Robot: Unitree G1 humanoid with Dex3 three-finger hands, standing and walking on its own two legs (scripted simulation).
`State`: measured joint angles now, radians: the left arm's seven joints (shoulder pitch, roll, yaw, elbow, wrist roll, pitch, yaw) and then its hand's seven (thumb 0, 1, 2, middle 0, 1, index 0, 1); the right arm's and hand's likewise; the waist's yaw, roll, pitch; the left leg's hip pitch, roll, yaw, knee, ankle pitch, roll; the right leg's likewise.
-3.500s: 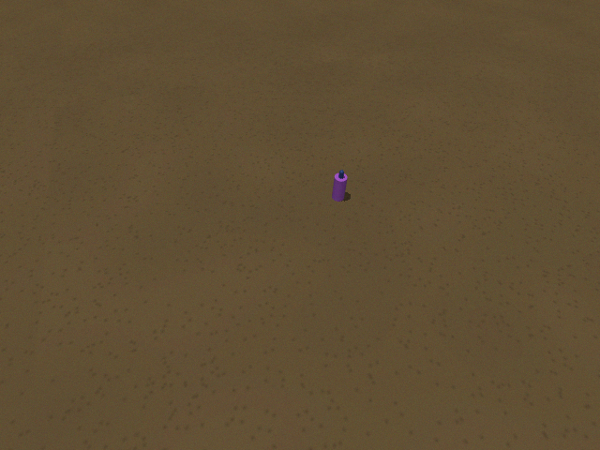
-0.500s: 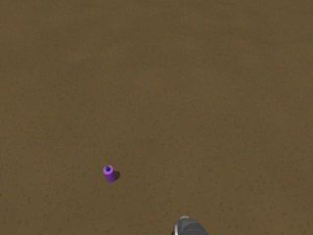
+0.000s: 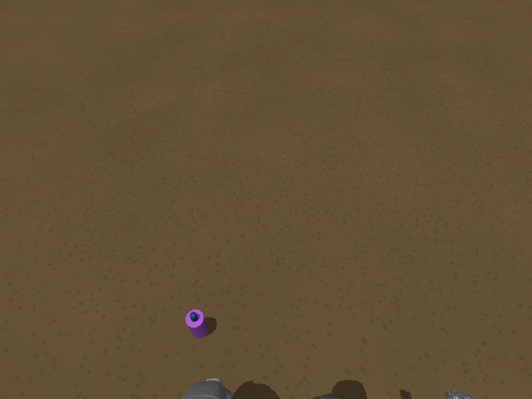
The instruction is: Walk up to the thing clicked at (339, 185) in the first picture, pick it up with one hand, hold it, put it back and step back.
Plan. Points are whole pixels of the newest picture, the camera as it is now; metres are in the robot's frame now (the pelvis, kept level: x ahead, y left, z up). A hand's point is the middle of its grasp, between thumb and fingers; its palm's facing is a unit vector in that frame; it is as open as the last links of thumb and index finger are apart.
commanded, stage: walk up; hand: left
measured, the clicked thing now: (196, 322) +0.42 +0.24 -0.67
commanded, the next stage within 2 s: stand in 1.48 s
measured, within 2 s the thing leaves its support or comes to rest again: neither
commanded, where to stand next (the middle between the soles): +0.09 +0.00 m, yaw +1 degrees
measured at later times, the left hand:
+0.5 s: hand out of the picture +0.14 +0.26 -0.13, palm faces -0.03 -0.93 -0.37, open 7.3 cm
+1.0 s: hand (112, 382) +0.16 +0.26 -0.13, palm faces -0.02 -0.94 -0.33, open 7.3 cm
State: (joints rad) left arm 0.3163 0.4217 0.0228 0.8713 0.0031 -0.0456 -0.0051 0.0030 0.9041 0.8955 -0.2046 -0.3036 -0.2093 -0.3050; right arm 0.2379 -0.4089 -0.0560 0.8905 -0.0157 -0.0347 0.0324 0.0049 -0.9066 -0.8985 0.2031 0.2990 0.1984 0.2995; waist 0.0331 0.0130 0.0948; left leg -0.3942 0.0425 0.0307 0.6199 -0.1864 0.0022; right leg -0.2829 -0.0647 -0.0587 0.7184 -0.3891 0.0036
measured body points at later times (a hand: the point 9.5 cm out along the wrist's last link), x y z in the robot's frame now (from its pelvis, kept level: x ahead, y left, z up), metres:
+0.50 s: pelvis +0.06 +0.00 +0.01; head +0.08 -0.01 +0.46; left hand +0.14 +0.31 -0.11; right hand +0.13 -0.30 -0.12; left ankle +0.09 +0.13 -0.72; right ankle +0.06 -0.12 -0.72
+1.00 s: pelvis +0.07 +0.01 +0.03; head +0.07 +0.01 +0.48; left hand +0.16 +0.31 -0.10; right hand +0.15 -0.30 -0.10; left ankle +0.09 +0.13 -0.72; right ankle +0.06 -0.12 -0.72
